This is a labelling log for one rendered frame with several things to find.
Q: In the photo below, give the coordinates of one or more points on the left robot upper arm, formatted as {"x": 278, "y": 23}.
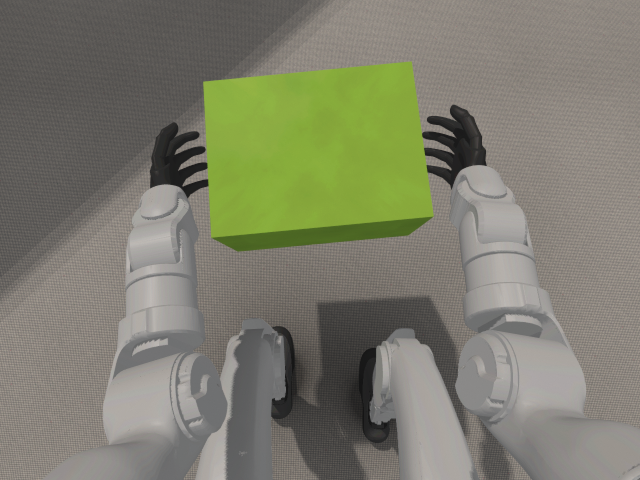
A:
{"x": 158, "y": 417}

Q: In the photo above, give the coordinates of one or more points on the robot left forearm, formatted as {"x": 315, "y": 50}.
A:
{"x": 162, "y": 316}

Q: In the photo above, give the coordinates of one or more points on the robot right hand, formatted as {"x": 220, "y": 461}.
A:
{"x": 467, "y": 148}

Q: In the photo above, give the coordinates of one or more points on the carton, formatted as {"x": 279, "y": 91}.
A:
{"x": 315, "y": 157}

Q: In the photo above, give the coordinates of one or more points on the right robot shin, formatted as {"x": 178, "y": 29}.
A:
{"x": 382, "y": 409}

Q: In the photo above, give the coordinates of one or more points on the robot right forearm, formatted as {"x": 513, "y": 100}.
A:
{"x": 503, "y": 291}

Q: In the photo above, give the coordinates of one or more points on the left robot foot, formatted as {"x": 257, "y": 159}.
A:
{"x": 281, "y": 407}

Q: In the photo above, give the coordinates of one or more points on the robot left hand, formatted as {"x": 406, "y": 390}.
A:
{"x": 165, "y": 164}

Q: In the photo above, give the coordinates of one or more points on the right robot upper arm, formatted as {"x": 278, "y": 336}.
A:
{"x": 530, "y": 393}

